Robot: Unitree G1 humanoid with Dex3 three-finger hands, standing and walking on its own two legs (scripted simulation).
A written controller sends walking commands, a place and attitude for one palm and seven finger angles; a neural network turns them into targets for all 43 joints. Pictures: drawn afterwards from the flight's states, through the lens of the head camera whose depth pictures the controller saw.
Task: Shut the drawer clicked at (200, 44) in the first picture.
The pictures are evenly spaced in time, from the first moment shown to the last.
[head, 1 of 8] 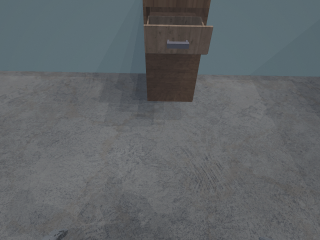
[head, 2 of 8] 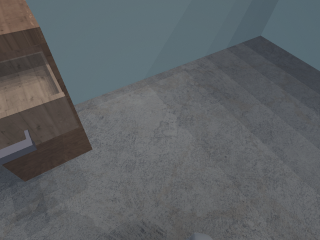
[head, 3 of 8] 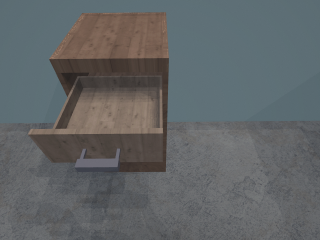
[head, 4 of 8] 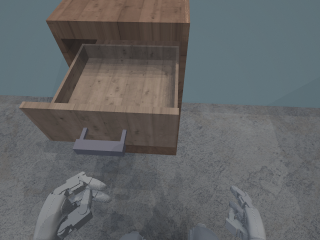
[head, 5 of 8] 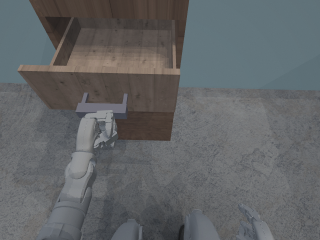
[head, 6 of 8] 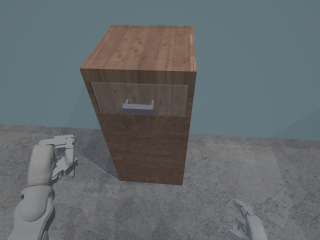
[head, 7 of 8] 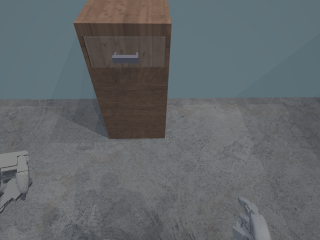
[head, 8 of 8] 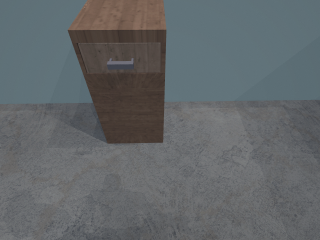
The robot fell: no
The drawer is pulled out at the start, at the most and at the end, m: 0.29 0.29 0.00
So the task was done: yes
